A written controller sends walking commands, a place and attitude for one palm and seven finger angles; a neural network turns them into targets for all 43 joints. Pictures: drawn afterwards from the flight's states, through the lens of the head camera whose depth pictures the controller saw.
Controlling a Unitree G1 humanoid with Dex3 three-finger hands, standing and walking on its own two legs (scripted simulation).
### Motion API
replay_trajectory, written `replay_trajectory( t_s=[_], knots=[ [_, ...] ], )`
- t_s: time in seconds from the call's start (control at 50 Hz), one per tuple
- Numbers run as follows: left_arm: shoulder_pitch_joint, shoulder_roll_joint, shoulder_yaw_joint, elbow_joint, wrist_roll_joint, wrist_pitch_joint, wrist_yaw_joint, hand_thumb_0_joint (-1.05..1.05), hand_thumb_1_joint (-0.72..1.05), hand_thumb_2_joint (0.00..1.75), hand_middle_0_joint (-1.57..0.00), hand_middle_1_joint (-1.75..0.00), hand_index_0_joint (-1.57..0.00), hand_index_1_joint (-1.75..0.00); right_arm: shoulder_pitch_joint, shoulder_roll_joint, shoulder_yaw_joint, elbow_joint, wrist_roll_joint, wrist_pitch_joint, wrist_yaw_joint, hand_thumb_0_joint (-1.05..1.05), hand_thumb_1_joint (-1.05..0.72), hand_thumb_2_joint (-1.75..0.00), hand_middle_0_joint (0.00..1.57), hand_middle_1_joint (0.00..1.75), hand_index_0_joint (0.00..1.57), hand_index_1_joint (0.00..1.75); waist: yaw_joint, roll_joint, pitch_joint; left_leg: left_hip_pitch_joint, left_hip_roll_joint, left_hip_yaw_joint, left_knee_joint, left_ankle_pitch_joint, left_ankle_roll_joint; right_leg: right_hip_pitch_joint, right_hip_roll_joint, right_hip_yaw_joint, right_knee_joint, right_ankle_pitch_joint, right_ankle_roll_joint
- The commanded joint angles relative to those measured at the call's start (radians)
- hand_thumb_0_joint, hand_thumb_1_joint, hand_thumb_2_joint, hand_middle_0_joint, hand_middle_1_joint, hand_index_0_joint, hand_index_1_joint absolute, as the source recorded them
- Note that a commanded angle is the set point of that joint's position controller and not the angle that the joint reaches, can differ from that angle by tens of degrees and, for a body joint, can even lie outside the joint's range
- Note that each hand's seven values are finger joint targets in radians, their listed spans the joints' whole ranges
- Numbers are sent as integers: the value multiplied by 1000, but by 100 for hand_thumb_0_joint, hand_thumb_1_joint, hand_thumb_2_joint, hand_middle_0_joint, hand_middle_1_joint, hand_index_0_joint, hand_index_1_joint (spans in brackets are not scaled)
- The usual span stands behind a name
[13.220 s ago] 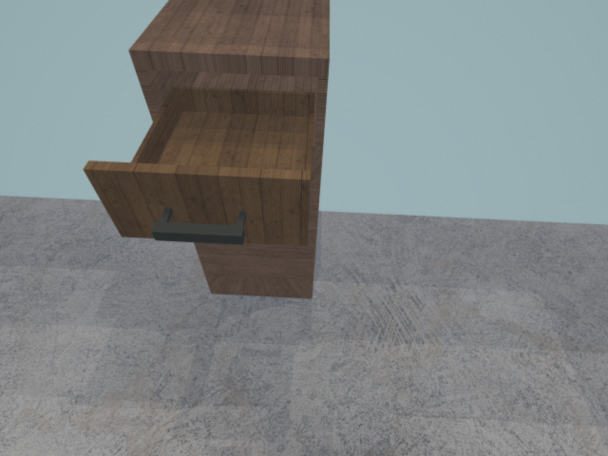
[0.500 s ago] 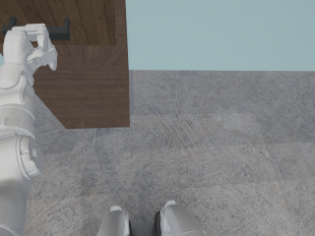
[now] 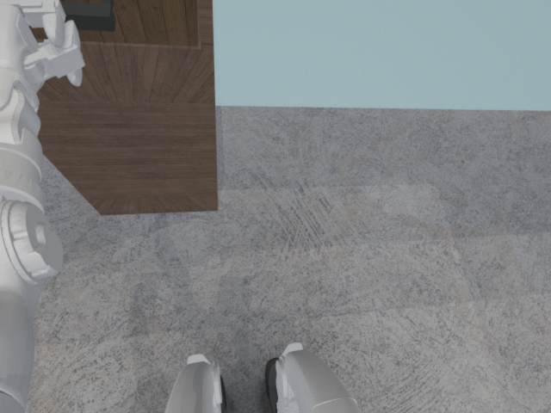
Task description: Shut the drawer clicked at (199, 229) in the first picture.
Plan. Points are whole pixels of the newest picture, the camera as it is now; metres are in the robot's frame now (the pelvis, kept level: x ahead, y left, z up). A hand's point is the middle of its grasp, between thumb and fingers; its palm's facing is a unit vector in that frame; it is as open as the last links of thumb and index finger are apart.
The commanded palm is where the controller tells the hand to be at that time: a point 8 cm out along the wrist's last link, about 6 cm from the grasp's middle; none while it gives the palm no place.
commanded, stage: push the drawer shut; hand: left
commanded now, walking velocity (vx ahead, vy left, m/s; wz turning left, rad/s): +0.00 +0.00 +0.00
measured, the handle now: (54, 4) +0.64 +0.21 +0.10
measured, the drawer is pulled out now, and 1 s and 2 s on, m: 0.00 0.00 0.00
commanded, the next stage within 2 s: pull the fist back off the drawer in 0.08 s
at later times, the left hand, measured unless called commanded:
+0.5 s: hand (79, 49) +0.57 +0.18 +0.10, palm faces -0.01 -1.00 -0.03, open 3.2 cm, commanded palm +0.56 +0.19 +0.09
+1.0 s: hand (65, 72) +0.53 +0.19 +0.10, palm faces -0.01 -1.00 -0.01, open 3.3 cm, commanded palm +0.50 +0.23 +0.10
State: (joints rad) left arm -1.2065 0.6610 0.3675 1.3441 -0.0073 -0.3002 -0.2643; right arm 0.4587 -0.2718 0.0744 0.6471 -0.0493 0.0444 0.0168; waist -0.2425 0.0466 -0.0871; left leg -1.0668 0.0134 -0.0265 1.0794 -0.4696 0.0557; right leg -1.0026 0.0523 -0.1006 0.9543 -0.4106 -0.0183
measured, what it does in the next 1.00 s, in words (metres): stands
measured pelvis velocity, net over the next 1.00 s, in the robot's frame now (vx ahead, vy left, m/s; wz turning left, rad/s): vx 0.02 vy -0.01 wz -0.02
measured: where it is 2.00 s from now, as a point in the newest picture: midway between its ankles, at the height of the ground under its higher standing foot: outside the picture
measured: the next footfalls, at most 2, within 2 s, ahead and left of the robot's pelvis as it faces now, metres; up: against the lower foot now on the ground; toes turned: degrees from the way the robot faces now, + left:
none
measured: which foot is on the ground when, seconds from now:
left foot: down 0.00-1.00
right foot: down 0.00-1.00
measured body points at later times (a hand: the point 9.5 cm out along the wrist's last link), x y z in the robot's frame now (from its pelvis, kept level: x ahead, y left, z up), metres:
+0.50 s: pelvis -0.02 -0.01 -0.01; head +0.15 +0.03 +0.41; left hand +0.56 +0.23 +0.10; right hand -0.07 -0.26 -0.09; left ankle +0.01 +0.08 -0.66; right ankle +0.01 -0.12 -0.66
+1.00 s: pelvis +0.02 -0.01 +0.02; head +0.15 +0.02 +0.45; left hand +0.53 +0.25 +0.10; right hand +0.02 -0.27 -0.09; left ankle +0.01 +0.08 -0.66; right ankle +0.01 -0.12 -0.66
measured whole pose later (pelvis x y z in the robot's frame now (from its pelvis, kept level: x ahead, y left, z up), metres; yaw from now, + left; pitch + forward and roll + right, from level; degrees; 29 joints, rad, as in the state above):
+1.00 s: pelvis +0.02 -0.01 +0.02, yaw -1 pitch +22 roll -4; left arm -0.89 0.54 0.40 1.13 -0.10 -0.34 -0.28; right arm 0.42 -0.28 0.04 0.59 -0.01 0.08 0.03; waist -0.17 0.03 -0.11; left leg -0.89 0.02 0.01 0.98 -0.48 0.05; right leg -0.85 0.07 -0.05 0.88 -0.42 -0.02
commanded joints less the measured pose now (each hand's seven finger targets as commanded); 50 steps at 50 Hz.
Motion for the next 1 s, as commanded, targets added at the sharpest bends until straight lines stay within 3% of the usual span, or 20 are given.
replay_trajectory(
  t_s=[0.0, 0.02, 0.08, 0.14, 0.16, 0.24, 0.28, 0.38, 0.4, 0.44, 0.5, 0.58, 0.64, 0.7, 0.76, 0.82, 0.88, 0.92, 0.96, 0.98],
  knots=[
    [-691, 154, -18, -280, -5, -68, 47, 0, 90, 90, -140, -160, -140, -160, 244, -215, -74, 11, -10, -7, -13, 0, -90, -90, 20, 30, 20, 30, -110, 280, -523, 626, 46, -150, -108, 455, -52, -32, 17, 44, -88, 180, -14],
    [-689, 114, -43, -266, -7, -65, 49, 0, 90, 90, -140, -160, -140, -160, 242, -213, -75, 15, -10, -11, -11, 0, -90, -90, 20, 30, 20, 30, -120, 271, -510, 631, 48, -155, -107, 439, -51, -54, 17, 41, -91, 171, -13],
    [-722, 81, -77, -241, -5, -58, 56, 0, 90, 90, -140, -160, -140, -160, 240, -220, -69, 29, -13, -21, -14, 0, -90, -90, 20, 30, 20, 30, -137, 284, -469, 617, 52, -173, -114, 370, -51, -105, 13, 36, -85, 134, -14],
    [-746, 118, -66, -238, 1, -51, 67, 0, 90, 90, -140, -160, -140, -160, 241, -226, -64, 30, -13, -34, -19, 0, -90, -90, 20, 30, 20, 30, -144, 277, -488, 584, 47, -166, -112, 322, -40, -89, 11, 41, -86, 118, -14],
    [-757, 97, -81, -241, 0, -52, 67, 0, 90, 90, -140, -160, -140, -160, 240, -225, -63, 29, -14, -38, -20, 0, -90, -90, 20, 30, 20, 30, -149, 293, -489, 587, 47, -166, -111, 314, -39, -102, 10, 40, -82, 114, -14],
    [-732, 114, -76, -212, 3, -36, 64, 0, 90, 90, -140, -160, -140, -160, 235, -226, -55, 21, -12, -48, -18, 0, -90, -90, 20, 30, 20, 30, -144, 265, -477, 525, 38, -151, -111, 251, -29, -69, 10, 43, -86, 90, -14],
    [-739, 136, -62, -232, 3, -38, 57, 0, 90, 90, -140, -160, -140, -160, 237, -227, -56, 14, -13, -50, -17, 0, -90, -90, 20, 30, 20, 30, -137, 276, -518, 544, 37, -155, -105, 274, -31, -57, 11, 43, -80, 100, -16],
    [-692, 179, -25, -234, 1, -32, 44, 0, 90, 90, -140, -160, -140, -160, 236, -224, -53, -6, -10, -46, -9, 0, -90, -90, 20, 30, 20, 30, -112, 260, -529, 512, 30, -132, -100, 276, -24, -3, 16, 50, -87, 106, -18],
    [-669, 216, 3, -236, 1, -31, 43, 0, 90, 90, -140, -160, -140, -160, 236, -227, -54, -11, -8, -44, -10, 0, -90, -90, 20, 30, 20, 30, -100, 247, -536, 493, 30, -125, -99, 273, -22, 25, 17, 55, -91, 106, -18],
    [-630, 203, -7, -234, -6, -26, 33, 0, 90, 90, -140, -160, -140, -160, 229, -218, -51, -23, -3, -40, -7, 0, -90, -90, 20, 30, 20, 30, -91, 235, -508, 456, 27, -104, -107, 255, -16, 67, 18, 63, -105, 105, -16],
    [-553, 237, 32, -293, -17, -41, 21, 0, 90, 90, -140, -160, -140, -160, 225, -220, -56, -40, 0, -33, -4, 0, -90, -90, 20, 30, 20, 30, -51, 251, -562, 496, 28, -98, -118, 304, -20, 113, 20, 65, -105, 139, -19],
    [-410, 202, 41, -335, -43, -54, 5, 0, 90, 90, -140, -160, -140, -160, 214, -210, -66, -58, 8, -20, 3, 0, -90, -90, 20, 30, 20, 30, -13, 227, -566, 528, 28, -77, -137, 366, -22, 176, 25, 68, -118, 201, -18],
    [-301, 237, 87, -294, -55, -34, 3, 0, 90, 90, -140, -160, -140, -160, 212, -211, -69, -71, 18, -5, 1, 0, -90, -90, 20, 30, 20, 30, 2, 114, -489, 415, 22, -45, -154, 317, -9, 267, 26, 81, -139, 216, -10],
    [-208, 257, 119, -367, -62, -47, 2, 0, 90, 90, -140, -160, -140, -160, 201, -201, -74, -98, 23, 6, 0, 0, -90, -90, 20, 30, 20, 30, 47, 111, -532, 413, 14, -21, -170, 374, -8, 369, 22, 93, -134, 315, -10],
    [-60, 210, 117, -441, -79, -74, -4, 0, 90, 90, -140, -160, -140, -160, 185, -191, -86, -127, 29, 18, 7, 0, -90, -90, 20, 30, 20, 30, 84, 111, -551, 467, 11, -9, -179, 477, -12, 418, 26, 93, -126, 425, -16],
    [-117, 143, 70, -435, -97, -84, -14, 0, 90, 90, -140, -160, -140, -160, 176, -185, -94, -105, 37, 28, 5, 0, -90, -90, 20, 30, 20, 30, 44, 64, -458, 466, 16, -12, -187, 448, -10, 374, 26, 90, -142, 403, -6],
    [-142, 143, 77, -439, -108, -100, -24, 0, 90, 90, -140, -160, -140, -160, 168, -187, -101, -90, 41, 30, -3, 0, -90, -90, 20, 30, 20, 30, 42, 99, -463, 506, 13, -11, -182, 474, -13, 361, 22, 96, -142, 417, -8],
    [-189, 86, 30, -456, -109, -115, -30, 0, 90, 90, -140, -160, -140, -160, 162, -180, -101, -77, 39, 27, -3, 0, -90, -90, 20, 30, 20, 30, 28, 129, -462, 565, 17, -25, -173, 514, -19, 306, 21, 88, -136, 408, -8],
    [-173, 85, 29, -472, -110, -130, -34, 0, 90, 90, -140, -160, -140, -160, 159, -181, -104, -68, 36, 25, -4, 0, -90, -90, 20, 30, 20, 30, 37, 164, -488, 623, 21, -33, -161, 588, -25, 284, 21, 85, -129, 424, -13],
    [-103, 98, 52, -494, -118, -134, -37, 0, 90, 90, -140, -160, -140, -160, 155, -182, -108, -75, 37, 28, -3, 0, -90, -90, 20, 30, 20, 30, 67, 167, -542, 659, 23, -39, -166, 639, -31, 312, 21, 83, -127, 442, -14]
  ],
)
